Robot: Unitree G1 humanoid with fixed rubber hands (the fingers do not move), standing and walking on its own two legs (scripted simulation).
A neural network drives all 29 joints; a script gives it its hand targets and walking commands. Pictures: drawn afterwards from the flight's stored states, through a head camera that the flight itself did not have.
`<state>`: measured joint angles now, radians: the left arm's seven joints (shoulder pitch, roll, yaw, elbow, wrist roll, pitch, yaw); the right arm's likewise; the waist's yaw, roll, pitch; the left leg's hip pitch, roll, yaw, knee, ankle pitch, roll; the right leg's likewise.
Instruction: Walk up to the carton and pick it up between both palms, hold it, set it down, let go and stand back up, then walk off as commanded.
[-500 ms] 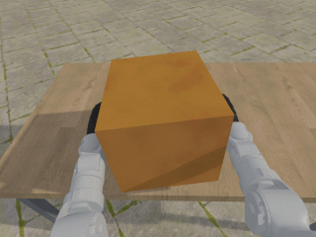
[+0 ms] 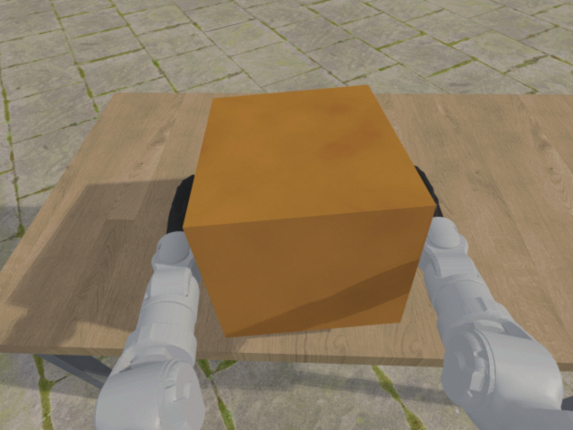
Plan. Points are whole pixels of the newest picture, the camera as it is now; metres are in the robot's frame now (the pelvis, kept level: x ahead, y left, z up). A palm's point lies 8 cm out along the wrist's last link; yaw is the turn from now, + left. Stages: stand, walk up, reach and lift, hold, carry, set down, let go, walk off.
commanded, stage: set down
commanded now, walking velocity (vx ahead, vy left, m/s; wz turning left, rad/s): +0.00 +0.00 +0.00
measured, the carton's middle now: (301, 203) +0.46 +0.01 +0.05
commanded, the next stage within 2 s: none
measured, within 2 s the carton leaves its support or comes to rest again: rests again in 1.76 s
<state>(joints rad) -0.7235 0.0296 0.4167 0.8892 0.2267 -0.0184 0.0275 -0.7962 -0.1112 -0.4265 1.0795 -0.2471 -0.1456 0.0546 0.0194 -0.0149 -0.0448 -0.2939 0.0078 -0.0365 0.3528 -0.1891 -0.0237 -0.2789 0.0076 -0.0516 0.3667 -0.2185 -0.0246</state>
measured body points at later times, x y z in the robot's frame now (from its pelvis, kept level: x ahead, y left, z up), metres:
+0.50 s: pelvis +0.01 -0.01 +0.00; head +0.10 -0.01 +0.44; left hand +0.43 +0.18 +0.03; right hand +0.44 -0.18 +0.03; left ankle -0.01 +0.13 -0.74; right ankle -0.03 -0.10 -0.75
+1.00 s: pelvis -0.01 +0.00 +0.00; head +0.08 +0.00 +0.44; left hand +0.41 +0.19 +0.03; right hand +0.42 -0.17 +0.03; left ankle -0.01 +0.13 -0.75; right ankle -0.03 -0.10 -0.75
